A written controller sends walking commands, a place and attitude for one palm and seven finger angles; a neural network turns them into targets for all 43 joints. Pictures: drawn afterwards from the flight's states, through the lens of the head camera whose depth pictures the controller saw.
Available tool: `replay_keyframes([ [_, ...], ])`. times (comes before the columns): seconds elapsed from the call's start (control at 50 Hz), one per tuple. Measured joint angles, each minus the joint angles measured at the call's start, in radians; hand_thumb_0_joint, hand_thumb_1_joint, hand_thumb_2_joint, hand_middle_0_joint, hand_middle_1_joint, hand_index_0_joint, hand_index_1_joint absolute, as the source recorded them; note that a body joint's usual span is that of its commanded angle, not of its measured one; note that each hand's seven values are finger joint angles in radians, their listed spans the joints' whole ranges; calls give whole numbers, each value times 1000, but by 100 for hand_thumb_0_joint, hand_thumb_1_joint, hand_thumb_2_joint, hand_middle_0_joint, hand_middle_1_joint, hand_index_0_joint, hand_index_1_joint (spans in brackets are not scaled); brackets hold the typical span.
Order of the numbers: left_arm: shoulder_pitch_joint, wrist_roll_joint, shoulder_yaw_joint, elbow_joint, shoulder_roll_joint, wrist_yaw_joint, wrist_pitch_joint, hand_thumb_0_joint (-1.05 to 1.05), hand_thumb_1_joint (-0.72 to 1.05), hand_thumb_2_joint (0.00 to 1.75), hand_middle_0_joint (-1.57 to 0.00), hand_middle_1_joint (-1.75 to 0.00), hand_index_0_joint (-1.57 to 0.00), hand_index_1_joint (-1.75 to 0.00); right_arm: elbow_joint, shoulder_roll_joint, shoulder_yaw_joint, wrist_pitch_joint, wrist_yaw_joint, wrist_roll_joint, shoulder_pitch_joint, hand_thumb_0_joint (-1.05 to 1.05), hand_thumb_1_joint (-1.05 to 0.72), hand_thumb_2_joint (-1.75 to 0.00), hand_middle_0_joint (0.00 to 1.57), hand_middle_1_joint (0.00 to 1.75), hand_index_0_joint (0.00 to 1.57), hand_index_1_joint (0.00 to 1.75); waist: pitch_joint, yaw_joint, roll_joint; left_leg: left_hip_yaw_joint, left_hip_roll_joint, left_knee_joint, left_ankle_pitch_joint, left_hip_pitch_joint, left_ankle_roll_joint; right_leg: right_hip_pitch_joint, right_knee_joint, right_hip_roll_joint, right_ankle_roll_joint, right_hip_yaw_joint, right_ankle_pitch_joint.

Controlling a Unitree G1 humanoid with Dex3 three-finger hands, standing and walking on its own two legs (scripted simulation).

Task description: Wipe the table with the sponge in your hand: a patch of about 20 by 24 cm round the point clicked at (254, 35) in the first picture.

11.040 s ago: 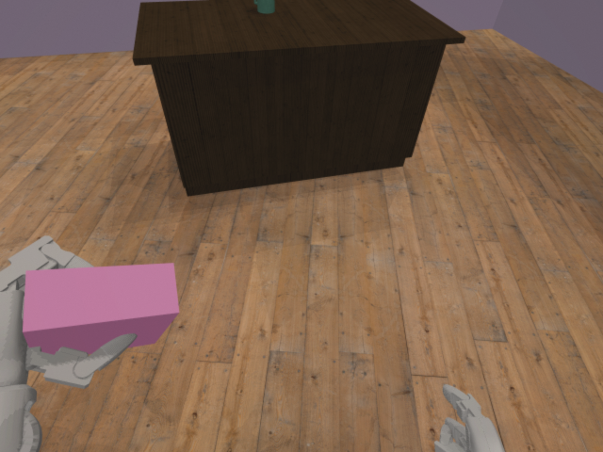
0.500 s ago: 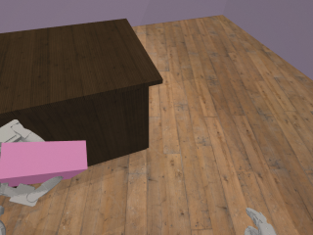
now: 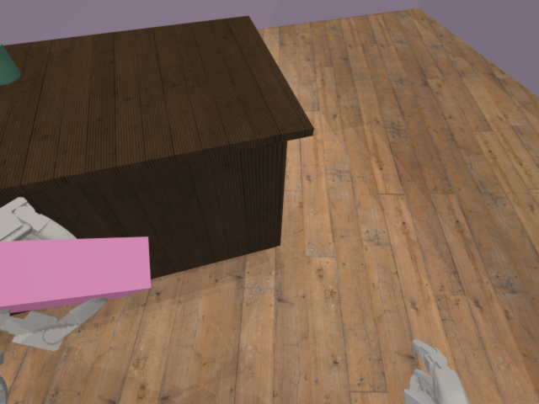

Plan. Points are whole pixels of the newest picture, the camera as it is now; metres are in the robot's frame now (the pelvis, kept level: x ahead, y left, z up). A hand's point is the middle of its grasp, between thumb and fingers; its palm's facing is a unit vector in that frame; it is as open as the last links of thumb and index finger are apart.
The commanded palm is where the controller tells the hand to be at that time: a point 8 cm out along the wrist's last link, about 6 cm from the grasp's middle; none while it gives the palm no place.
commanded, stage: take the last steps up to it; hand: left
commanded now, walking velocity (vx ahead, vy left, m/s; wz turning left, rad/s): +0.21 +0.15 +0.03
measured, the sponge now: (93, 274) +0.22 +0.20 +0.15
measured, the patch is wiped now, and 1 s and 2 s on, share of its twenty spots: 0.00 0.00 0.00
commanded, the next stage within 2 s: come to a stop and stand still in 0.58 s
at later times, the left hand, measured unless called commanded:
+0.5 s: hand (34, 221) +0.28 +0.28 +0.17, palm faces +0.34 -0.78 -0.52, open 9.3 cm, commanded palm +0.22 +0.33 +0.18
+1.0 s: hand (20, 200) +0.31 +0.32 +0.16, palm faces +0.36 -0.81 -0.45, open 9.3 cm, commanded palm +0.25 +0.37 +0.18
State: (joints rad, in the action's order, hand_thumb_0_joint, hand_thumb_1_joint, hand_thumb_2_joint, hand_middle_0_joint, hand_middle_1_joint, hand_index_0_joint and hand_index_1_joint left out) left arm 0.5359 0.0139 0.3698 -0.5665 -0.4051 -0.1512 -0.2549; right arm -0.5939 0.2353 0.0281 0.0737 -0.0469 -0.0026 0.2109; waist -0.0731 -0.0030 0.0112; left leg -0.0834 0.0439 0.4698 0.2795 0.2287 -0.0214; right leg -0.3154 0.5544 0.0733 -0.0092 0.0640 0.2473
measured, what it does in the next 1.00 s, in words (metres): walks ahead: left foot, then right foot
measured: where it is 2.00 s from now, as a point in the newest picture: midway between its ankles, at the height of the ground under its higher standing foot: outside the picture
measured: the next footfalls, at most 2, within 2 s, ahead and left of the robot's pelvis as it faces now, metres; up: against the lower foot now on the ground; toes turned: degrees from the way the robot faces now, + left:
left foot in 0.58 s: +0.14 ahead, +0.20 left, +0.00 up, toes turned +0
right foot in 0.82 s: +0.15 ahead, +0.03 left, +0.00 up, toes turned +2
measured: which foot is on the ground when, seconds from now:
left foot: down 0.00-0.24, up 0.26-0.56, down 0.58-1.00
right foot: down 0.00-0.58, up 0.60-0.80, down 0.82-1.00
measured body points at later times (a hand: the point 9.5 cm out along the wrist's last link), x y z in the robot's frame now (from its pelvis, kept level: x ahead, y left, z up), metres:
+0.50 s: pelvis +0.06 +0.05 +0.01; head +0.12 +0.04 +0.45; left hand +0.25 +0.32 +0.19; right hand +0.21 -0.20 -0.10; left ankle +0.08 +0.20 -0.70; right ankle +0.06 -0.06 -0.73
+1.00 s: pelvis +0.09 +0.09 +0.00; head +0.12 +0.07 +0.45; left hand +0.29 +0.36 +0.18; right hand +0.26 -0.12 -0.11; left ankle +0.09 +0.21 -0.72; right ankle +0.11 +0.02 -0.73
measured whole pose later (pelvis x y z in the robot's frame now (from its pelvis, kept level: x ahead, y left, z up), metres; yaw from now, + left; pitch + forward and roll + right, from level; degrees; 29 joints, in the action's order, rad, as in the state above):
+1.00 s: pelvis +0.09 +0.09 +0.00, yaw +0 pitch -1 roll +1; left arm 0.49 0.04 0.34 -0.47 -0.36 -0.14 -0.18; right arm -0.61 0.17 -0.04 0.06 -0.03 0.01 0.18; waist -0.07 -0.01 -0.03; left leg -0.05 0.03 0.64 0.38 0.28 0.02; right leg -0.27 0.54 -0.02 0.08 0.13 0.27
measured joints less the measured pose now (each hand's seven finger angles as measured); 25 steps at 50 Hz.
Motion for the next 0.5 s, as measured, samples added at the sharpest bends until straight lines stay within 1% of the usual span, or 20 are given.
replay_keyframes([
  [0.02,-15,2,9,4,-5,-4,0,-1,-42,100,-83,-135,-83,-135,-6,-5,8,2,-4,3,-4,1,-90,-90,20,30,20,30,-6,2,8,-4,-10,17,-19,0,7,-16,60,9,-3,-12,60],
  [0.06,-38,1,22,35,-6,-7,0,-1,-42,100,-83,-135,-83,-135,-19,-25,10,2,-5,10,-8,1,-90,-90,20,30,20,30,-5,14,22,-21,-21,53,4,-8,19,-58,213,5,-1,-29,195],
  [0.1,-48,1,27,77,-1,-4,8,-1,-42,100,-83,-135,-83,-135,-29,-43,1,11,0,11,-1,1,-90,-90,20,30,20,30,13,12,15,-25,-18,60,28,-19,20,-89,314,-11,-5,-5,240],
  [0.12,-53,1,23,96,7,-3,15,-1,-42,100,-83,-135,-83,-135,-32,-50,-4,16,4,13,5,1,-90,-90,20,30,20,30,22,10,8,-24,-17,60,35,-25,18,-92,325,-16,-7,12,239],
  [0.16,-64,2,5,119,26,-2,28,-1,-42,100,-83,-135,-83,-135,-35,-58,-16,28,9,16,14,1,-90,-90,20,30,20,30,30,8,-6,-22,-17,62,46,-36,18,-75,275,-25,-9,43,214],
  [0.2,-71,0,-14,119,37,-1,37,-1,-42,100,-83,-135,-83,-135,-35,-63,-30,37,12,17,20,1,-90,-90,20,30,20,30,30,9,-13,-23,-22,86,68,-39,20,-29,155,-33,-7,69,162],
  [0.22,-76,-2,-23,112,38,0,38,-1,-42,100,-83,-135,-83,-135,-35,-63,-35,41,13,16,21,1,-90,-90,20,30,20,30,27,6,-18,-20,-23,116,87,-31,22,-2,87,-38,8,77,96],
  [0.24,-86,-8,-37,108,44,3,36,-1,-42,100,-83,-135,-83,-135,-39,-57,-36,40,13,15,16,1,-90,-90,21,30,20,30,19,-1,-40,-8,-12,167,109,-13,17,8,76,-48,40,92,47],
  [0.26,-97,-11,-49,103,46,8,33,-1,-42,100,-83,-135,-83,-135,-49,-54,-35,34,14,13,6,1,-90,-90,21,30,20,30,10,-8,-52,3,-11,257,136,21,13,10,88,-49,63,104,48],
  [0.28,-107,-11,-56,101,45,13,27,-1,-42,100,-83,-135,-83,-135,-61,-52,-33,26,16,12,-4,1,-90,-90,21,30,20,30,3,-12,-53,19,-23,369,162,65,16,12,98,-42,75,111,63],
  [0.32,-113,-4,-54,100,42,22,12,-1,-42,100,-83,-135,-83,-135,-76,-50,-27,8,25,12,-22,1,-90,-90,21,30,20,30,-8,-12,-38,33,-43,565,165,148,30,24,83,-28,79,104,77],
  [0.34,-102,-2,-43,99,39,24,3,-1,-42,100,-83,-135,-83,-135,-76,-49,-27,-2,26,11,-29,1,-90,-90,21,30,20,30,-11,-12,-31,34,-41,623,148,183,36,30,62,-25,74,97,70],
  [0.36,-84,-2,-28,98,35,24,-6,-1,-42,100,-83,-135,-83,-135,-71,-47,-27,-11,26,9,-35,1,-90,-90,21,30,20,30,-13,-14,-24,34,-34,650,128,211,40,35,37,-22,65,90,56],
  [0.38,-65,-2,-12,97,28,24,-13,-1,-42,100,-83,-135,-83,-135,-64,-45,-26,-19,26,9,-38,1,-90,-90,21,30,20,30,-15,-17,-17,33,-23,638,113,228,42,39,13,-18,61,83,42],
  [0.4,-48,-3,2,95,20,22,-18,-1,-42,100,-83,-135,-83,-135,-55,-44,-24,-24,25,8,-39,1,-90,-90,21,30,20,30,-18,-19,-8,30,-11,593,101,234,42,43,-8,-13,58,77,31],
  [0.46,-11,-4,25,77,0,12,-20,-1,-42,100,-83,-135,-83,-135,-30,-32,-17,-24,21,4,-32,1,-90,-90,21,30,20,30,-31,-20,19,12,16,382,70,206,37,53,-40,9,43,66,18],
  [0.5,-2,-2,20,53,1,2,-11,-1,-42,100,-83,-135,-83,-135,-23,-18,-7,-17,17,1,-27,1,-90,-90,20,30,20,30,-40,-16,30,-6,17,246,45,164,33,58,-33,27,26,63,28],
])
